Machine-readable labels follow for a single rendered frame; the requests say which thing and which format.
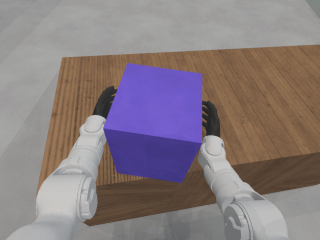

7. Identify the left robot hand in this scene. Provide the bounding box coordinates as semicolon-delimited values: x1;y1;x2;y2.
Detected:
92;86;118;119

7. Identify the left robot upper arm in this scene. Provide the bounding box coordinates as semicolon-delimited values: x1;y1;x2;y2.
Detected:
6;174;98;240

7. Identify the left robot forearm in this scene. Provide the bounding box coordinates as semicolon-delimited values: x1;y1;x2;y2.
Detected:
35;115;107;216

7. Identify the right robot hand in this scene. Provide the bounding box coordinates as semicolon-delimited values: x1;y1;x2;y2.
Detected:
202;100;221;138

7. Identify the right robot upper arm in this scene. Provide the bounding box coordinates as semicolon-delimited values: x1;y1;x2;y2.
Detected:
223;200;290;240

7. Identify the carton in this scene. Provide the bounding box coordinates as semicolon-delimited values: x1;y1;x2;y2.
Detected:
103;63;202;183

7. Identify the pedestal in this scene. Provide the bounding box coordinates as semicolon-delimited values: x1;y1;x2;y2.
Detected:
36;44;320;226

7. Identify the right robot forearm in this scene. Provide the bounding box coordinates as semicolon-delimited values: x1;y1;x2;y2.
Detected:
197;135;288;235

